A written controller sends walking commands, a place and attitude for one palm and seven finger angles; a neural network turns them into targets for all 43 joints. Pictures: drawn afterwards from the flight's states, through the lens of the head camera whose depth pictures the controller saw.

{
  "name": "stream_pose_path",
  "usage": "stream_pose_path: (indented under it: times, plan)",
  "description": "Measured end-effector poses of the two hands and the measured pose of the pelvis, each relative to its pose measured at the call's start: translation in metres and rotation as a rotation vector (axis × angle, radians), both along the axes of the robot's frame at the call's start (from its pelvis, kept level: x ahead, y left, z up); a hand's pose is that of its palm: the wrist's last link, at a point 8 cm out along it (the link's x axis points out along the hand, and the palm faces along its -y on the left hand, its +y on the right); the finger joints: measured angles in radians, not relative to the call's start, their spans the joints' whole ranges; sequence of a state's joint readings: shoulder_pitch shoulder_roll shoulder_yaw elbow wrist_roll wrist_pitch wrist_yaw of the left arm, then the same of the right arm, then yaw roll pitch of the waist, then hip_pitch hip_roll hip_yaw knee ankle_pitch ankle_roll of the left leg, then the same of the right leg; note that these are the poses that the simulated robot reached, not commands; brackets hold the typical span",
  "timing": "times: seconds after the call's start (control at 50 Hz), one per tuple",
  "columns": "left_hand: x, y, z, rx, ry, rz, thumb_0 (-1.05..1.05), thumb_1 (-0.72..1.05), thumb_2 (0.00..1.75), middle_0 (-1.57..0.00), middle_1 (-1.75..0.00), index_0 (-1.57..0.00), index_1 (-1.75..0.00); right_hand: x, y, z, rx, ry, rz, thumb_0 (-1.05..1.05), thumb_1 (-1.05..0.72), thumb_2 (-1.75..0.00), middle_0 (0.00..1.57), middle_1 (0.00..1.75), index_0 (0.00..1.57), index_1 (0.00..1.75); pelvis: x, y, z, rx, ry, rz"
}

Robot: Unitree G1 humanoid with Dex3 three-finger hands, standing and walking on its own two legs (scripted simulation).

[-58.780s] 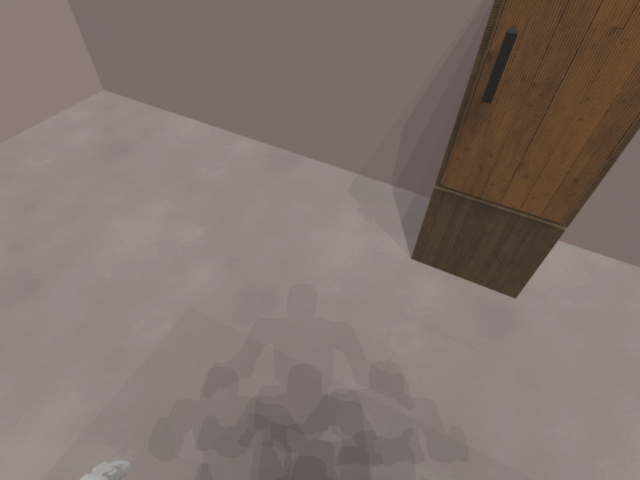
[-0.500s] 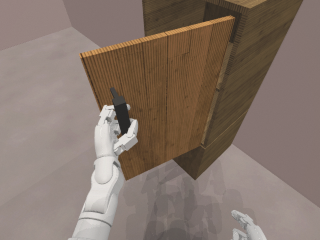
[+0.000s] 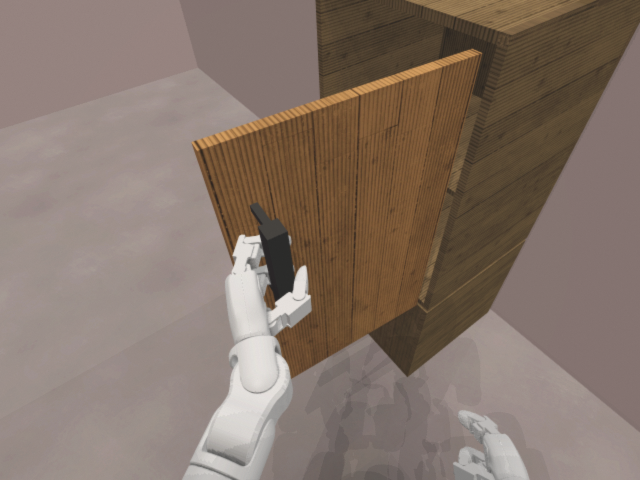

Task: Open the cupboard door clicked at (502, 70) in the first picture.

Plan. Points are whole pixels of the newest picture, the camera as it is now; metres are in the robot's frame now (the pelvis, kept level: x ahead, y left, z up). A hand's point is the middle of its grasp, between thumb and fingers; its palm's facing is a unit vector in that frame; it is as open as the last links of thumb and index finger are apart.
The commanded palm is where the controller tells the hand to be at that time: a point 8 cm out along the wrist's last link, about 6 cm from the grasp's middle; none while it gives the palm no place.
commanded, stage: open thumb and fingers to let go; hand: left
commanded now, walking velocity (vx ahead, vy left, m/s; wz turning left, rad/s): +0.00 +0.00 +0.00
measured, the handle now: (274, 263) +0.36 +0.08 +0.09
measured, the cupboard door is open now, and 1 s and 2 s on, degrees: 85 86 86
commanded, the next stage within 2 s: slide the hand sideways off the handle in 0.68 s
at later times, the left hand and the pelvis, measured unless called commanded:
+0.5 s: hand (292, 295) +0.31 +0.05 +0.09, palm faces +0.26 -0.97 -0.02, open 14.0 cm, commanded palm +0.27 +0.09 +0.09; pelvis -0.03 +0.02 +0.00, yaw -1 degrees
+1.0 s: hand (283, 323) +0.28 +0.06 +0.09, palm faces -0.23 -0.97 -0.07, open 16.4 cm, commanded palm +0.26 +0.10 +0.09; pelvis -0.03 +0.04 +0.00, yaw -1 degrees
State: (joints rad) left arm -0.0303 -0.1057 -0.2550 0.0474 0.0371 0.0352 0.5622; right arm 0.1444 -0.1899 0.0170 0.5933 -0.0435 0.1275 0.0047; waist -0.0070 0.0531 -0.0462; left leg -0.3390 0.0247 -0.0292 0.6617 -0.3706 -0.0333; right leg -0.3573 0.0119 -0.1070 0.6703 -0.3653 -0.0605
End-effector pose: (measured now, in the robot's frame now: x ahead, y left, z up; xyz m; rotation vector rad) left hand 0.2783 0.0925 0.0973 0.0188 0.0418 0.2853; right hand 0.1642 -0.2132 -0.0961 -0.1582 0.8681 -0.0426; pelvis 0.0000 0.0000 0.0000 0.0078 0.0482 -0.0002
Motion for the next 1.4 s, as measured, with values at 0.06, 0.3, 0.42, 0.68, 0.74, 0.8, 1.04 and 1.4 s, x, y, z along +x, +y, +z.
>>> stream_pose_path:
  times: [0.06,0.3,0.42,0.68,0.74,0.8,1.04,1.4]
  plan:
    - [0.000,0.003,-0.002,-0.009,0.003,0.012,0.01,0.49,0.73,-0.34,-1.29,-0.34,-1.31,-0.013,-0.002,-0.004,-0.004,0.025,-0.011,0.01,-0.91,-0.90,0.20,0.30,0.20,0.30,-0.003,0.000,0.001,0.003,0.000,-0.001]
    - [-0.004,0.004,-0.005,0.004,-0.034,-0.015,0.01,-0.07,0.49,-0.32,-1.25,-0.33,-1.25,-0.040,0.003,-0.007,-0.018,0.017,-0.036,0.01,-0.91,-0.90,0.20,0.30,0.20,0.30,-0.019,0.011,-0.002,-0.002,-0.001,-0.009]
    - [-0.002,0.003,-0.004,0.000,-0.031,-0.028,0.00,-0.34,0.37,-0.30,-1.18,-0.30,-1.17,-0.043,0.015,-0.004,-0.007,-0.006,-0.038,0.01,-0.91,-0.90,0.20,0.30,0.20,0.30,-0.024,0.019,-0.002,-0.004,-0.005,-0.018]
    - [-0.001,0.001,-0.004,0.015,-0.032,-0.048,-0.01,-0.49,0.31,-0.23,-0.69,-0.23,-0.68,-0.042,0.037,-0.003,0.010,-0.013,-0.009,0.01,-0.91,-0.90,0.20,0.30,0.20,0.30,-0.031,0.032,-0.004,-0.011,-0.004,-0.022]
    - [-0.001,0.000,-0.004,0.011,-0.029,-0.061,-0.01,-0.49,0.30,-0.24,-0.58,-0.23,-0.59,-0.042,0.039,-0.004,0.015,-0.007,-0.010,0.01,-0.91,-0.90,0.20,0.30,0.20,0.30,-0.031,0.034,-0.005,-0.011,-0.002,-0.024]
    - [0.000,0.001,-0.003,0.009,-0.027,-0.054,-0.01,-0.50,0.30,-0.28,-0.53,-0.26,-0.57,-0.043,0.041,-0.005,0.015,0.002,-0.005,0.01,-0.91,-0.90,0.20,0.30,0.20,0.30,-0.032,0.034,-0.005,-0.011,-0.002,-0.022]
    - [-0.011,0.023,-0.006,-0.014,-0.060,-0.527,-0.01,-0.50,0.30,-0.18,-0.35,-0.10,-0.36,-0.059,0.031,-0.001,-0.007,-0.045,-0.053,0.01,-0.91,-0.90,0.20,0.30,0.20,0.30,-0.034,0.038,-0.004,-0.011,-0.029,-0.021]
    - [-0.037,0.053,-0.012,-0.005,-0.038,-0.438,-0.01,-0.50,0.30,-0.15,-0.31,-0.15,-0.31,-0.027,0.033,0.018,0.004,-0.145,-0.015,0.01,-0.91,-0.90,0.20,0.30,0.20,0.30,-0.023,0.033,-0.002,-0.008,-0.027,-0.040]
